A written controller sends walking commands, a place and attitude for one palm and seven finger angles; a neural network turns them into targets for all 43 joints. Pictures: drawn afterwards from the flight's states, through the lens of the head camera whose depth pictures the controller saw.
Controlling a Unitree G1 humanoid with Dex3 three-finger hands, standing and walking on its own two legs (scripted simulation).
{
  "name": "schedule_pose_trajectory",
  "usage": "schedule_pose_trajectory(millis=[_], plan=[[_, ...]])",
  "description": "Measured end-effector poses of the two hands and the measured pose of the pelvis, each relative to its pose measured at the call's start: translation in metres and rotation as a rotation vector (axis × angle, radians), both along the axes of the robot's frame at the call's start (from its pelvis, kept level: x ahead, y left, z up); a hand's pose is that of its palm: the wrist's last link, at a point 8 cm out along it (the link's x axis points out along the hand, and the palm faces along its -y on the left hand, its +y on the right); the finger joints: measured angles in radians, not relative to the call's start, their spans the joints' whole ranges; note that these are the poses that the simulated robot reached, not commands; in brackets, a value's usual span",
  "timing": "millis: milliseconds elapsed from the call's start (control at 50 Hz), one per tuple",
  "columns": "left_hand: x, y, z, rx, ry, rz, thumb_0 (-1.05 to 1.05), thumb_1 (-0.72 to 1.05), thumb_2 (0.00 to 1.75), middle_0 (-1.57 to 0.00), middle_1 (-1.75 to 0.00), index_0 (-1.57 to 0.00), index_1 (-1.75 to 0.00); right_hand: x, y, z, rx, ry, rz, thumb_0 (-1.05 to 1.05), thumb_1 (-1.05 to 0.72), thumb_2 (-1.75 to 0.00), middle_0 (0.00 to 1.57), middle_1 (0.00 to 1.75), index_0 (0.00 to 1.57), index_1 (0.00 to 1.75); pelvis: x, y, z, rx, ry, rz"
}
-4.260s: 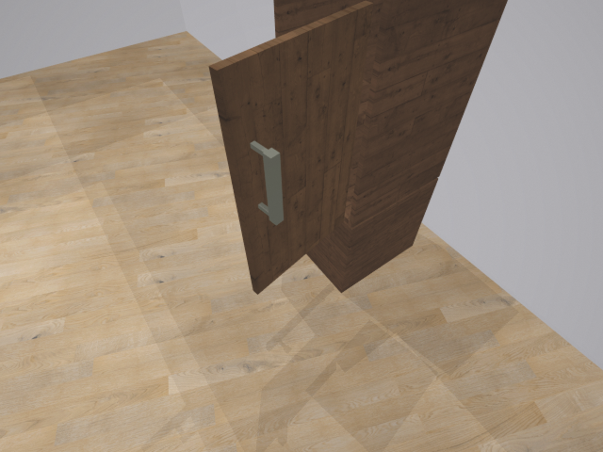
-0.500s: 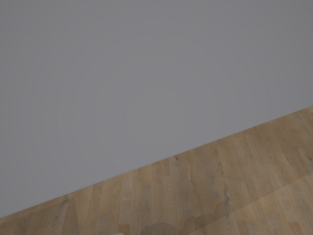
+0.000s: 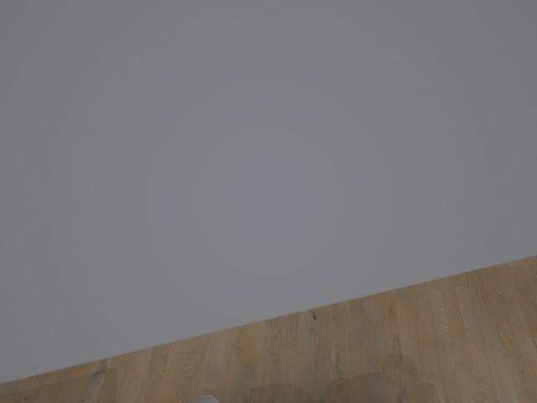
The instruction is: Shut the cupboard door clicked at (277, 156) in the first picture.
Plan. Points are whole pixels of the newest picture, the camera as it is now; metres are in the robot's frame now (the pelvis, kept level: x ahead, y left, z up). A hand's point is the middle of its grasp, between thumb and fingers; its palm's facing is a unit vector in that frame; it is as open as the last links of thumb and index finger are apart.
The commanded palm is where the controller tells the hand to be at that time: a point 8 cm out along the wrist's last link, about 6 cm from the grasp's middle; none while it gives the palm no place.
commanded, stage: turn to face it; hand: left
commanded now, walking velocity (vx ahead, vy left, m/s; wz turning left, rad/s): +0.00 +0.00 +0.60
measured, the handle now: out of the picture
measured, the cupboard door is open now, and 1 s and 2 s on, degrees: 100 100 100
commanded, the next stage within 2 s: none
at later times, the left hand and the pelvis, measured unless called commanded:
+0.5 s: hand out of the picture +0.07 +0.13 -0.14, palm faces +0.29 -0.92 -0.27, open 7.4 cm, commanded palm none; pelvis +0.06 -0.07 +0.01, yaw +18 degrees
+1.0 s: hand out of the picture +0.05 +0.12 -0.15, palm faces +0.56 -0.77 -0.31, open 7.4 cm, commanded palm none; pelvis +0.09 -0.11 +0.00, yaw +37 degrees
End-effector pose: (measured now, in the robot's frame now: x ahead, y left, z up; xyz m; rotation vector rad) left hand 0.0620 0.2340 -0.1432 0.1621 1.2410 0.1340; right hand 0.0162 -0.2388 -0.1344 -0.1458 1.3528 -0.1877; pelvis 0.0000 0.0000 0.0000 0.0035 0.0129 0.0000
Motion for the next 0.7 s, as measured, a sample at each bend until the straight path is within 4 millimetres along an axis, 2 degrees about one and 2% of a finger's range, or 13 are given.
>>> schedule_pose_trajectory(millis=[40, 100, 220, 300, 380, 460, 560, 640, 700], plan=[[0.002, 0.004, -0.008, 0.001, 0.027, 0.021, 0.0, 0.93, 0.9, -0.21, -0.3, -0.2, -0.3, 0.029, -0.002, -0.003, -0.017, -0.05, 0.029, 0.0, -0.91, -0.9, 0.19, 0.3, 0.2, 0.3, 0.01, 0.0, -0.007, 0.0, 0.007, 0.019], [0.011, 0.005, -0.006, 0.017, 0.044, 0.047, 0.0, 0.92, 0.9, -0.2, -0.3, -0.2, -0.3, 0.063, -0.007, 0.001, -0.03, -0.097, 0.07, 0.0, -0.91, -0.9, 0.19, 0.3, 0.2, 0.3, 0.019, -0.006, -0.005, 0.003, 0.018, 0.048], [0.04, -0.009, 0.017, 0.044, -0.045, 0.102, 0.01, 0.92, 0.9, -0.2, -0.3, -0.2, -0.3, 0.108, -0.029, 0.003, -0.017, -0.115, 0.153, 0.0, -0.91, -0.9, 0.2, 0.3, 0.2, 0.3, 0.033, -0.03, 0.003, -0.003, 0.022, 0.115], [0.045, -0.023, 0.025, 0.09, -0.115, 0.132, 0.0, 0.91, 0.9, -0.2, -0.3, -0.2, -0.3, 0.139, -0.054, -0.008, 0.001, -0.122, 0.189, 0.0, -0.9, -0.9, 0.2, 0.3, 0.2, 0.3, 0.044, -0.053, -0.004, 0.014, 0.018, 0.172], [0.027, -0.038, 0.035, 0.106, -0.093, 0.194, 0.0, 0.91, 0.9, -0.2, -0.3, -0.2, -0.3, 0.174, -0.068, -0.001, -0.003, -0.124, 0.245, 0.0, -0.91, -0.9, 0.2, 0.3, 0.2, 0.3, 0.053, -0.064, 0.004, 0.031, 0.006, 0.233], [0.001, -0.053, 0.037, 0.09, -0.029, 0.257, 0.0, 0.91, 0.9, -0.21, -0.3, -0.2, -0.3, 0.208, -0.065, 0.011, 0.003, -0.147, 0.313, 0.0, -0.91, -0.9, 0.19, 0.3, 0.2, 0.3, 0.062, -0.072, 0.013, 0.051, 0.009, 0.289], [-0.038, -0.064, 0.027, 0.057, 0.047, 0.352, 0.0, 0.91, 0.9, -0.21, -0.3, -0.2, -0.3, 0.248, -0.042, 0.018, 0.011, -0.175, 0.431, 0.0, -0.91, -0.9, 0.19, 0.3, 0.2, 0.3, 0.067, -0.074, 0.012, 0.049, 0.01, 0.356], [-0.071, -0.062, 0.008, 0.031, 0.095, 0.435, 0.0, 0.91, 0.9, -0.21, -0.3, -0.2, -0.3, 0.275, -0.014, 0.015, 0.01, -0.231, 0.528, 0.0, -0.91, -0.9, 0.19, 0.3, 0.2, 0.3, 0.07, -0.066, -0.001, 0.025, 0.005, 0.408], [-0.083, -0.057, 0.0, 0.036, 0.126, 0.477, 0.01, 0.91, 0.9, -0.21, -0.3, -0.2, -0.3, 0.281, -0.002, 0.014, 0.01, -0.256, 0.573, 0.0, -0.91, -0.9, 0.19, 0.3, 0.2, 0.3, 0.069, -0.068, -0.006, 0.028, -0.003, 0.446]])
